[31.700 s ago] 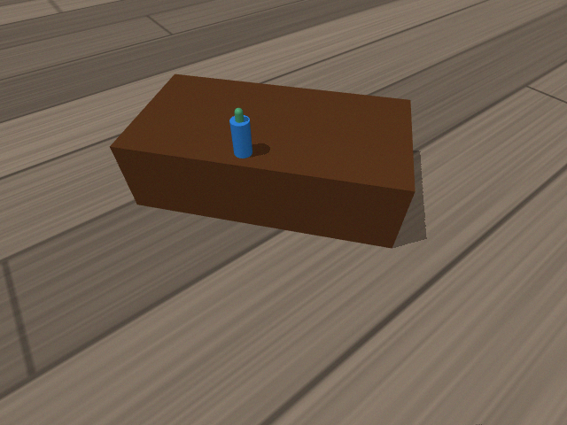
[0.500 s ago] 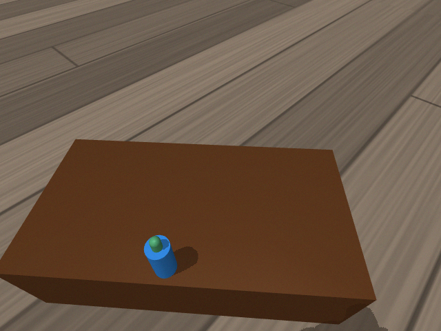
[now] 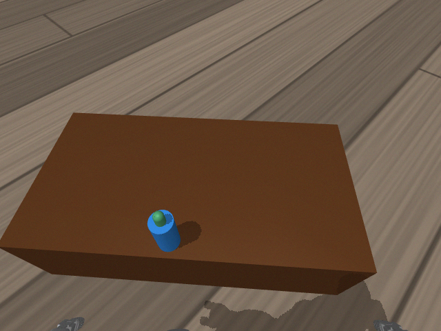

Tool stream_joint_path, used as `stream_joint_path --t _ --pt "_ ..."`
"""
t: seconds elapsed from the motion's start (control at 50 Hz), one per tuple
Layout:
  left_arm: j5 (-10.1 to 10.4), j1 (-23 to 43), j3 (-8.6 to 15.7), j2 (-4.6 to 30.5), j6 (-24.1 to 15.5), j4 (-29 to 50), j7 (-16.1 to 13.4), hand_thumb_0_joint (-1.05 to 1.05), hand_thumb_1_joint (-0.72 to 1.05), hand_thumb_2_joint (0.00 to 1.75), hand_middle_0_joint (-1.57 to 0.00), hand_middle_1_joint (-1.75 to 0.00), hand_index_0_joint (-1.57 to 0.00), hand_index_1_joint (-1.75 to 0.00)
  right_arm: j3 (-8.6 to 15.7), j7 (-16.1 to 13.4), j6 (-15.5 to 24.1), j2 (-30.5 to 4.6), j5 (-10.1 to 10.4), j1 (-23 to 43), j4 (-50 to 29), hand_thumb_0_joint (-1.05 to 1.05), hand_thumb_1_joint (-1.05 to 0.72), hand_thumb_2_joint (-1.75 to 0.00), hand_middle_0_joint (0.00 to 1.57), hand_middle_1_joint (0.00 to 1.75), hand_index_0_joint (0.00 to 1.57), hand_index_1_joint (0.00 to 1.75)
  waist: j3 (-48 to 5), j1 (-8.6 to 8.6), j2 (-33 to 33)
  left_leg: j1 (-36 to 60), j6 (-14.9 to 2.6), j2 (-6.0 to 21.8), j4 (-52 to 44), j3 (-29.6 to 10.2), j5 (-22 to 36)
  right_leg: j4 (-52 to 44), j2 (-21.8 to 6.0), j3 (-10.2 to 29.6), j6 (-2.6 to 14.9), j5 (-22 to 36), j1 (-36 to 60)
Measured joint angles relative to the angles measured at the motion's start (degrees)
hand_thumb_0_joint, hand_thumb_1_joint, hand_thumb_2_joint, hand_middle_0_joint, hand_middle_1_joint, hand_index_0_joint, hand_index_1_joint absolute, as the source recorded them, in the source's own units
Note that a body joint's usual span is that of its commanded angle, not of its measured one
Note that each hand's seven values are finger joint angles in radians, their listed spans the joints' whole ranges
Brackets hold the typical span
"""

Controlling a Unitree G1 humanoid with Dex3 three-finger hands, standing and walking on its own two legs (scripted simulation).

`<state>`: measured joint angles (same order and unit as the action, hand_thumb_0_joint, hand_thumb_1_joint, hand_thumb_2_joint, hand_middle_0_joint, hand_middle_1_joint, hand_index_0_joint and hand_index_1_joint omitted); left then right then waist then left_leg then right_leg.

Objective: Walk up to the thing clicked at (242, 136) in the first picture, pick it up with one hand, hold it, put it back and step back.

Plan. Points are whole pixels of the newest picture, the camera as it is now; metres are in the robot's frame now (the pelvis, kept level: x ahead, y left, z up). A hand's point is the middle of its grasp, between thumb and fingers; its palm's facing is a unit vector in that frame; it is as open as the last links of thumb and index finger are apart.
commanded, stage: step back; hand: left
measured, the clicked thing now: (163, 228) +0.42 +0.19 -0.31
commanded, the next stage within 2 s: none
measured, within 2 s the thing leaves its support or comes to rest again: neither
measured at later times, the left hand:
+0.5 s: hand out of the picture +0.04 +0.30 -0.17, palm faces -0.10 -0.92 -0.37, open 7.4 cm
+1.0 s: hand out of the picture -0.07 +0.32 -0.16, palm faces +0.00 -0.93 -0.37, open 7.4 cm
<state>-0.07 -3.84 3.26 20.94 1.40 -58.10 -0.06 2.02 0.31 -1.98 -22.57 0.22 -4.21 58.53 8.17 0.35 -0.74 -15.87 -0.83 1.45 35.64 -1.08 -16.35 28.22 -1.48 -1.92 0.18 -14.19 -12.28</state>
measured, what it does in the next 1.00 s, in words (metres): walks backwards: right foot, then left foot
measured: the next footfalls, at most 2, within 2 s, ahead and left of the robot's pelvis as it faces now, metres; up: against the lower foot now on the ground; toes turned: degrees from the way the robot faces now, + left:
right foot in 0.54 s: -0.08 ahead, -0.09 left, +0.00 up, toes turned -1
left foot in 0.88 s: -0.15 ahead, +0.16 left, +0.00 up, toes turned -2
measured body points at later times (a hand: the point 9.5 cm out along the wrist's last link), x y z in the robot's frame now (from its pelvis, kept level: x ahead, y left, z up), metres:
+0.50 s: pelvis -0.09 +0.04 -0.01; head -0.01 +0.05 +0.43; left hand +0.04 +0.35 -0.14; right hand -0.01 -0.28 -0.13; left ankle -0.03 +0.14 -0.74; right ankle -0.12 -0.09 -0.72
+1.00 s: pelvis -0.21 +0.05 -0.01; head -0.15 +0.07 +0.43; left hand -0.07 +0.36 -0.13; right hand -0.12 -0.26 -0.12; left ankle -0.19 +0.16 -0.74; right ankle -0.20 -0.09 -0.67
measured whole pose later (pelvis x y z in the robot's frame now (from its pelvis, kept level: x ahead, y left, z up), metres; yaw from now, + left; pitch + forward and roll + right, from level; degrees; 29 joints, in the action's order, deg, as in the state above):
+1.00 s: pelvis -0.21 +0.05 -0.01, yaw +0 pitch -2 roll -1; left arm -0.5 -5.6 4.4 22.8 4.2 -46.2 -0.9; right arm 1.8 -0.2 -1.0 -21.1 -2.0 -9.1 50.2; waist 10.5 0.6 2.1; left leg -16.0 -1.2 -1.0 35.9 -2.2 -17.4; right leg 62.2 5.2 7.7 0.8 -30.3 -26.9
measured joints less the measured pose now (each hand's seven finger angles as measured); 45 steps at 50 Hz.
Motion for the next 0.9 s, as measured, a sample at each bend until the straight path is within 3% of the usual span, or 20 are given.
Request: stream_joint_path --t 0.06,0.1,0.12,0.16,0.22,0.26,0.32,0.42,0.5,0.54,0.58,0.64,0.68,0.72,0.82,0.88,0.9 --pt "-1.0 0.6 0.2 0.6 0.6 2.1 -0.1 0.00 0.90 0.90 -0.21 -0.30 -0.21 -0.30 0.9 0.2 -0.7 -0.8 -0.2 -0.6 -2.0 0.00 -0.91 -0.90 0.20 0.30 0.20 0.30 0.7 0.09 0.9 -3.0 -1.37 -2.6 10.0 -0.9 -9.5 3.6 -1.4 0.7 -0.41 -0.9 -3.0" --pt "-1.2 1.2 0.2 1.3 0.9 3.4 -0.3 0.00 0.90 0.90 -0.21 -0.30 -0.21 -0.30 1.2 0.3 -0.5 -1.0 -0.2 -1.6 -3.2 0.00 -0.91 -0.90 0.20 0.30 0.20 0.30 0.8 0.55 1.6 -2.1 -1.56 -2.7 8.3 -0.7 -8.2 5.9 -2.2 0.9 -1.28 -1.5 -5.0" --pt "-1.1 1.6 0.1 1.6 1.2 4.0 -0.3 0.00 0.90 0.90 -0.21 -0.30 -0.21 -0.30 1.3 0.3 -0.1 -1.2 -0.4 -2.4 -3.5 0.00 -0.91 -0.90 0.20 0.30 0.20 0.30 0.8 0.84 1.7 -0.8 -1.45 -2.3 4.3 -0.4 -3.7 7.6 -2.4 0.8 -1.73 -2.1 -6.2" --pt "-0.6 3.0 0.3 2.4 1.8 5.3 -0.5 0.00 0.90 0.90 -0.21 -0.30 -0.21 -0.30 1.8 0.0 0.5 -0.7 -1.5 -3.2 -3.6 0.00 -0.91 -0.90 0.20 0.30 0.20 0.30 1.8 0.73 3.2 -0.2 -0.32 -3.0 2.2 0.2 -4.7 13.0 -2.2 3.3 -0.60 -6.6 -9.2" --pt "-0.4 3.9 0.6 2.7 2.5 6.1 -1.5 0.00 0.90 0.90 -0.21 -0.30 -0.20 -0.30 1.1 0.1 0.5 1.0 -1.9 -4.1 -3.7 0.00 -0.91 -0.90 0.20 0.30 0.20 0.30 3.3 1.17 4.0 -0.8 -0.92 -2.9 1.7 -0.1 -3.2 26.1 4.5 10.5 0.87 -17.4 -12.7" --pt "-0.1 3.5 0.5 2.7 2.5 6.3 -1.6 0.00 0.90 0.90 -0.21 -0.30 -0.20 -0.30 0.7 -0.3 0.3 1.9 -2.0 -4.6 -3.9 0.00 -0.91 -0.90 0.20 0.30 0.20 0.30 3.4 1.20 4.2 -0.5 -1.18 -2.6 -0.6 0.1 -1.4 33.3 7.2 11.7 0.96 -17.2 -14.3" --pt "-0.2 1.6 0.3 2.2 2.3 6.8 -1.3 0.00 0.90 0.90 -0.21 -0.30 -0.20 -0.30 0.6 -1.1 0.3 2.4 -2.0 -4.7 -5.1 0.00 -0.90 -0.90 0.20 0.30 0.21 0.30 3.5 1.11 3.7 -0.3 -1.55 -1.9 -2.7 1.0 0.3 37.2 7.9 10.8 -0.17 -16.0 -14.2" --pt "-0.5 -1.1 0.5 1.7 2.5 7.0 -0.7 0.00 0.90 0.90 -0.21 -0.30 -0.20 -0.30 0.4 -1.6 0.8 2.7 -1.8 -3.8 -7.8 0.00 -0.90 -0.90 0.21 0.30 0.21 0.30 4.0 1.03 2.9 -1.2 -1.65 -1.2 -2.6 2.6 1.6 30.6 6.3 9.6 -1.61 -15.6 -10.0" --pt "-0.7 -2.7 0.8 1.3 2.0 7.2 -0.2 0.00 0.90 0.90 -0.21 -0.30 -0.20 -0.30 0.1 -1.3 0.6 2.0 -1.8 -3.0 -9.2 0.00 -0.90 -0.90 0.21 0.30 0.21 0.30 3.7 0.57 2.1 -3.5 -1.03 -0.5 0.0 3.8 1.5 18.1 3.7 6.9 -0.79 -13.0 -5.1" --pt "-1.0 -3.5 0.9 1.0 1.4 7.1 0.0 0.00 0.90 0.90 -0.21 -0.30 -0.20 -0.30 0.1 -1.1 0.2 1.4 -1.5 -2.6 -9.4 0.00 -0.90 -0.90 0.21 0.30 0.21 0.30 2.9 0.06 1.4 -5.1 -0.41 0.0 2.4 4.3 0.9 9.5 2.8 5.4 0.24 -7.9 -1.7" --pt "-1.4 -4.1 1.0 -0.1 0.9 6.9 0.1 0.00 0.90 0.90 -0.21 -0.30 -0.20 -0.30 0.3 -1.0 -0.5 0.4 -1.0 -1.7 -8.8 0.00 -0.90 -0.90 0.21 0.30 0.21 0.30 3.0 0.49 -1.3 -6.4 0.08 0.7 4.7 2.1 -0.1 8.6 4.1 4.0 0.46 -6.7 -1.3" --pt "-1.4 -5.3 0.5 -0.7 0.8 7.8 0.5 0.00 0.90 0.90 -0.21 -0.30 -0.21 -0.30 0.5 -1.4 -1.2 0.2 -0.5 -1.7 -8.0 0.00 -0.91 -0.90 0.20 0.30 0.21 0.30 2.0 -0.47 -0.7 -9.6 0.64 -4.9 18.3 -3.0 -11.4 9.2 2.7 4.8 1.06 -6.0 -2.6" --pt "-1.3 -5.4 0.4 -1.2 1.0 8.4 0.3 0.00 0.90 0.90 -0.21 -0.30 -0.21 -0.30 0.5 -1.5 -0.9 -0.4 -0.1 -2.4 -8.0 0.00 -0.91 -0.90 0.20 0.30 0.21 0.30 1.4 -0.76 -0.8 -10.5 0.91 -7.3 25.4 -5.0 -12.2 7.6 1.8 4.8 0.95 -4.4 -2.9" --pt "-1.4 -5.0 0.4 -1.4 1.2 9.5 0.1 0.00 0.90 0.90 -0.21 -0.30 -0.21 -0.30 0.4 -1.6 -0.4 -1.0 -0.1 -3.4 -8.3 0.00 -0.91 -0.90 0.20 0.30 0.20 0.30 1.0 -0.92 -0.9 -9.9 1.33 -7.9 27.7 -5.5 -12.4 6.6 1.3 4.4 0.78 -3.1 -3.6" --pt "-1.6 -3.0 0.3 -0.6 0.8 13.1 -0.5 0.00 0.90 0.90 -0.21 -0.30 -0.21 -0.30 0.3 -1.8 -0.2 -1.4 -0.6 -5.1 -8.4 0.00 -0.91 -0.90 0.20 0.30 0.20 0.30 1.5 -0.76 -0.3 -3.8 1.64 -5.1 16.1 -3.5 -13.3 7.7 0.0 2.4 0.10 -1.6 -6.5" --pt "-1.1 -1.8 0.2 0.6 1.1 14.5 -0.4 0.00 0.90 0.90 -0.21 -0.30 -0.21 -0.30 0.6 -1.5 0.5 -1.1 -1.2 -5.5 -8.3 0.00 -0.91 -0.90 0.20 0.30 0.20 0.30 2.1 -0.20 0.9 1.1 0.88 -3.5 2.2 -1.6 -5.1 11.6 -1.2 1.4 -0.84 -2.2 -9.3" --pt "-1.0 -1.3 0.4 1.2 1.4 14.5 -0.3 0.00 0.90 0.90 -0.21 -0.30 -0.21 -0.30 0.8 -1.4 0.7 -0.4 -1.6 -5.0 -7.9 0.00 -0.91 -0.90 0.20 0.30 0.20 0.30 3.0 -0.60 2.7 1.5 0.38 -4.5 1.6 -0.6 -3.7 13.0 -2.1 2.4 -0.84 -2.3 -10.0"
